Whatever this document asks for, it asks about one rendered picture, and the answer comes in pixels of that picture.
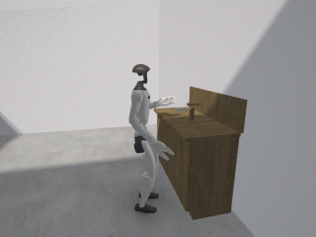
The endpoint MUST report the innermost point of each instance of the right robot upper arm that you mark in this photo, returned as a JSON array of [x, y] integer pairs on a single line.
[[136, 99]]

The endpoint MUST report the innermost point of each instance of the robot left hand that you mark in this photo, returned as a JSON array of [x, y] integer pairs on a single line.
[[163, 102]]

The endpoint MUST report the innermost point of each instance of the counter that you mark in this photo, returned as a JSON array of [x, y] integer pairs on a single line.
[[205, 142]]

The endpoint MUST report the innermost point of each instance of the robot left forearm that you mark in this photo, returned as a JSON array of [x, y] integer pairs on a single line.
[[154, 105]]

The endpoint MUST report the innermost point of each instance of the robot right hand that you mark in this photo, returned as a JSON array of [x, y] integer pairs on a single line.
[[159, 147]]

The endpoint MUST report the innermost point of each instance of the left robot thigh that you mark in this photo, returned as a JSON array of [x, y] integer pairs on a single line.
[[156, 155]]

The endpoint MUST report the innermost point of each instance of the robot left foot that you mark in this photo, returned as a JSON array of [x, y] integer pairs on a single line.
[[152, 195]]

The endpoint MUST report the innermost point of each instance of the robot right forearm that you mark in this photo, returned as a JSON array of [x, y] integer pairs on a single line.
[[138, 127]]

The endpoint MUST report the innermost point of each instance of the tap lever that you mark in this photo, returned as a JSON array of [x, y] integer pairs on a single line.
[[183, 109]]

